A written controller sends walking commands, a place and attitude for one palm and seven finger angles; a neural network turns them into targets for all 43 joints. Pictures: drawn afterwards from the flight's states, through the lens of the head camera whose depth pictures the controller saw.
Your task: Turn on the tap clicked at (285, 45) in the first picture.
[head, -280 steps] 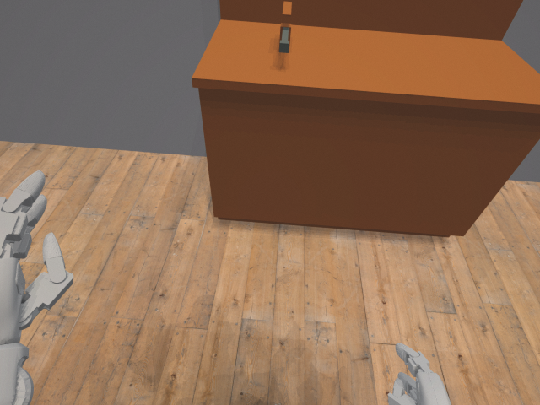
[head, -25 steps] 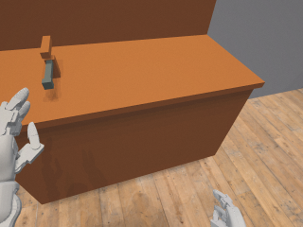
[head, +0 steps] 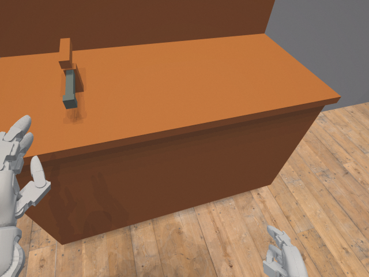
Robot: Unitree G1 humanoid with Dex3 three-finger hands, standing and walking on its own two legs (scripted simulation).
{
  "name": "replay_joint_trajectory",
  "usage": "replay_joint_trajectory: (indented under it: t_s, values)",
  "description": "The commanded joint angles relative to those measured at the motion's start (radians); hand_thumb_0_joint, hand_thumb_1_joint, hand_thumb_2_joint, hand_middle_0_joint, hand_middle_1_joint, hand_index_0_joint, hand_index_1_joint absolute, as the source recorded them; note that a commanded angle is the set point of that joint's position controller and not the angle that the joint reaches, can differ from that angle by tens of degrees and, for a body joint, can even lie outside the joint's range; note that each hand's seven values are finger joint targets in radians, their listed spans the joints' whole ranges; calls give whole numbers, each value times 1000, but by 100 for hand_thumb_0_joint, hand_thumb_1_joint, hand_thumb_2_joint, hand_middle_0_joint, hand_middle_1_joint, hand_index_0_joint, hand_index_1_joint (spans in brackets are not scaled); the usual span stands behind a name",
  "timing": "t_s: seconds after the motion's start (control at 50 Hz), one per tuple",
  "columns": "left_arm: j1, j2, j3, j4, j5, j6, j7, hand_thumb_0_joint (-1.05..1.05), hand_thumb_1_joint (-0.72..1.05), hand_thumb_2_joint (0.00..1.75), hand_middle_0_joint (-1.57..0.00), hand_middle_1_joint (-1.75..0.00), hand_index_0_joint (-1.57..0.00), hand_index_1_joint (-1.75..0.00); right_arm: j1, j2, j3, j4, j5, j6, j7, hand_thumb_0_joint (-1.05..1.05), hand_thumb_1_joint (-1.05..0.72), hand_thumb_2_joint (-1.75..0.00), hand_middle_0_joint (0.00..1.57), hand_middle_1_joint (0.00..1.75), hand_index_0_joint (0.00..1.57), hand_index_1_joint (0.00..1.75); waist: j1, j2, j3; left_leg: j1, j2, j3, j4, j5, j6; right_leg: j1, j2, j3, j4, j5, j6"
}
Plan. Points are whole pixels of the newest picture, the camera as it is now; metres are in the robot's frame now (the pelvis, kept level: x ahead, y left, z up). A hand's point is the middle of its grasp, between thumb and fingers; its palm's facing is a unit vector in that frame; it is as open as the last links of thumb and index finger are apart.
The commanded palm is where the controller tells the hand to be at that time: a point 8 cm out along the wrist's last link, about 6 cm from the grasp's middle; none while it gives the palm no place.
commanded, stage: come to a stop and stand still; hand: left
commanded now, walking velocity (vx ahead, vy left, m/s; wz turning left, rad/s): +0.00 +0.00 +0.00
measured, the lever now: (70, 101) +0.50 +0.36 +0.08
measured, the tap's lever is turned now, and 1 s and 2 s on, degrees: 0 0 0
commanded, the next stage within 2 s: look again from close up in 0.64 s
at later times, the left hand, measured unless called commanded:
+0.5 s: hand (56, 171) +0.24 +0.24 +0.15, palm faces +0.40 -0.85 -0.35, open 7.5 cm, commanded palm +0.18 +0.28 +0.17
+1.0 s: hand (73, 170) +0.24 +0.22 +0.15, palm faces +0.40 -0.85 -0.34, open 7.4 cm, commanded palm +0.19 +0.25 +0.17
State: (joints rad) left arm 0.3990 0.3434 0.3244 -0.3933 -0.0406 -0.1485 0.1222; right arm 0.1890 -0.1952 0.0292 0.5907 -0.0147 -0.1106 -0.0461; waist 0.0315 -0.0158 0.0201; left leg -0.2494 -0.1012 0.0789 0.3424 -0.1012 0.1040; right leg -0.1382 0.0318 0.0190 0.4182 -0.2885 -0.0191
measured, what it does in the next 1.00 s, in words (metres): stands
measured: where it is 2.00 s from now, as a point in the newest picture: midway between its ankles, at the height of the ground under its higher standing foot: outside the picture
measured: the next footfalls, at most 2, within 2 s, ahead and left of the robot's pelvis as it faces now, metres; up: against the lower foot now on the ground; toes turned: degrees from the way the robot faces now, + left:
right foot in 1.94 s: +0.26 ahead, -0.04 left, +0.00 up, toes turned +5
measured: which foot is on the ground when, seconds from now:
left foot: down 0.00-1.00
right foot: down 0.00-1.00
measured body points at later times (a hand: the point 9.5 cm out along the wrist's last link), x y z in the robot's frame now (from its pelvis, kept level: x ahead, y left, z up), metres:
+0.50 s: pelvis +0.02 +0.00 +0.00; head +0.04 +0.01 +0.45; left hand +0.21 +0.29 +0.17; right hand +0.21 -0.21 -0.07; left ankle +0.06 +0.02 -0.74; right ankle -0.02 -0.11 -0.74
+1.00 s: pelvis +0.03 -0.03 +0.00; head +0.04 -0.02 +0.45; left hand +0.22 +0.26 +0.17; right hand +0.21 -0.26 -0.08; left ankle +0.06 +0.02 -0.74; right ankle -0.02 -0.11 -0.74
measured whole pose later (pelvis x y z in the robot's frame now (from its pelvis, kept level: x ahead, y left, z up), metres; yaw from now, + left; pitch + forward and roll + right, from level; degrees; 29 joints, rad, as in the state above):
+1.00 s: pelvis +0.03 -0.03 +0.00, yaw +1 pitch +1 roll -1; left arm 0.43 0.36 0.32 -0.43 -0.05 -0.18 0.13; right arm 0.21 -0.21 0.03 0.58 0.00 -0.06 -0.06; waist 0.02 -0.01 0.00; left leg -0.27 -0.06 0.05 0.44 -0.18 0.09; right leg -0.11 0.09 -0.01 0.37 -0.28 -0.06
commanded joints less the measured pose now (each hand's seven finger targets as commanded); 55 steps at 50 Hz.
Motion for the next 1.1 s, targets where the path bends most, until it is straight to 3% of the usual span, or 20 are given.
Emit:
replay_joint_trajectory:
  t_s: [0.0, 0.06, 0.08, 0.1, 0.12, 0.18, 0.24, 0.28, 0.34, 0.38, 0.4, 0.48, 0.5, 0.6, 0.76, 0.88, 0.98, 1.08]
  values:
    - [-110, 200, 117, -366, -3, -83, 26, 0, 90, 90, -20, -30, -20, -30, -90, -124, -47, -184, -11, -61, -19, 0, -90, -90, 20, 30, 20, 30, 13, 221, -137, 169, 229, -290, -244, -124, -232, -56, 10, -44, 3, -41, -18]
    - [0, 206, 140, -338, -12, -81, 25, 0, 90, 90, -20, -30, -20, -30, -84, -126, -51, -193, -10, -51, -7, 0, -90, -90, 20, 30, 20, 30, 12, 111, -170, 143, 185, -183, -71, 139, -211, 52, -34, -28, -111, 89, -37]
    - [38, 223, 167, -320, -14, -82, 25, 0, 90, 90, -20, -30, -20, -30, -83, -124, -47, -191, -11, -48, -4, 0, -90, -90, 20, 30, 20, 30, 7, 48, -184, 153, 174, -168, -22, 165, -192, 48, -67, 8, -116, 149, -47]
    - [49, 203, 161, -298, -22, -87, 21, 0, 90, 90, -20, -30, -20, -30, -83, -124, -47, -189, -4, -44, -5, 0, -90, -90, 20, 30, 20, 30, 4, -8, -172, 145, 171, -178, 14, 127, -173, 14, -98, 48, -117, 175, -60]
    - [61, 179, 151, -263, -27, -88, 17, 0, 90, 90, -20, -30, -20, -30, -75, -131, -51, -182, 1, -40, -6, 0, -90, -90, 20, 30, 20, 30, -1, -25, -156, 155, 169, -191, 21, 66, -166, -42, -109, 68, -119, 133, -70]
    - [15, 163, 137, -221, -21, -84, 14, 0, 90, 90, -20, -30, -20, -30, -77, -141, -56, -168, 5, -27, -14, 0, -90, -90, 20, 30, 20, 30, -13, 59, -131, 168, 194, -216, -45, -2, -141, -93, -68, 53, -94, 76, -35]
    - [-69, 145, 93, -216, -10, -84, 16, 0, 90, 90, -20, -30, -20, -30, -76, -142, -51, -163, 11, -28, -23, 0, -90, -90, 20, 30, 20, 30, -5, 114, -141, 175, 245, -295, -149, -113, -153, -90, -30, 19, -24, 33, -11]
    - [-135, 158, 79, -261, -1, -86, 21, 0, 90, 90, -20, -30, -20, -30, -93, -138, -47, -168, 8, -33, -29, 0, -90, -90, 20, 30, 20, 30, -3, 147, -126, 172, 250, -304, -183, -152, -167, -92, -27, 16, -16, 17, -12]
    - [-131, 161, 68, -291, 7, -88, 26, 0, 90, 90, -20, -30, -20, -30, -85, -136, -47, -174, 3, -36, -28, 0, -90, -90, 20, 30, 20, 30, 6, 101, -142, 158, 234, -278, -162, -84, -184, -37, -34, 8, -49, 36, -20]
    - [-103, 209, 114, -315, 8, -88, 30, 0, 90, 90, -20, -30, -20, -30, -95, -138, -46, -178, -1, -34, -26, 0, -90, -90, 20, 30, 20, 30, 5, 77, -149, 140, 216, -248, -112, -15, -169, -5, -54, 24, -75, 78, -26]
    - [-73, 188, 107, -305, 2, -90, 28, 0, 90, 90, -20, -30, -20, -30, -90, -129, -42, -178, 0, -32, -23, 0, -90, -90, 20, 30, 20, 30, 5, 49, -161, 142, 211, -241, -81, 24, -161, 5, -68, 29, -79, 102, -31]
    - [12, 214, 162, -285, -13, -97, 26, 0, 90, 90, -20, -30, -20, -30, -87, -135, -48, -177, 2, -23, -17, 0, -90, -90, 20, 30, 20, 30, 0, 65, -178, 152, 202, -223, -20, 116, -145, -13, -81, 48, -79, 141, -35]
    - [13, 188, 143, -282, -16, -99, 22, 0, 90, 90, -20, -30, -20, -30, -81, -131, -44, -175, 5, -19, -17, 0, -90, -90, 20, 30, 20, 30, -3, 84, -181, 151, 206, -225, -13, 134, -143, -14, -81, 46, -72, 145, -35]
    - [14, 185, 133, -273, -23, -99, 19, 0, 90, 90, -20, -30, -20, -30, -77, -137, -43, -174, 8, -15, -22, 0, -90, -90, 20, 30, 20, 30, -5, 104, -183, 163, 232, -256, -42, 140, -142, -29, -60, 27, -48, 125, -20]
    - [-51, 170, 97, -238, -11, -91, 24, 0, 90, 90, -20, -30, -20, -30, -79, -141, -45, -171, 11, -12, -28, 0, -90, -90, 20, 30, 20, 30, -9, 49, -125, 107, 207, -234, -10, -20, -101, -50, -95, 93, -116, 112, -29]
    - [-68, 200, 123, -268, -13, -96, 29, 0, 90, 90, -20, -30, -20, -30, -85, -142, -46, -171, 15, -11, -27, 0, -90, -90, 20, 30, 20, 30, -8, 45, -145, 116, 191, -205, 64, 82, -74, -35, -124, 117, -117, 202, -19]
    - [-28, 191, 122, -258, -19, -96, 27, 0, 90, 90, -20, -30, -20, -30, -84, -139, -43, -176, 18, -5, -24, 0, -90, -90, 20, 30, 20, 30, -6, 75, -138, 120, 191, -200, 69, 128, -67, -40, -114, 108, -110, 238, 2]
    - [-4, 195, 130, -257, -22, -94, 26, 0, 90, 90, -20, -30, -20, -30, -80, -136, -43, -178, 20, 0, -25, 0, -90, -90, 20, 30, 20, 30, -4, 56, -158, 134, 198, -195, 76, 176, -62, -32, -107, 96, -96, 283, 16]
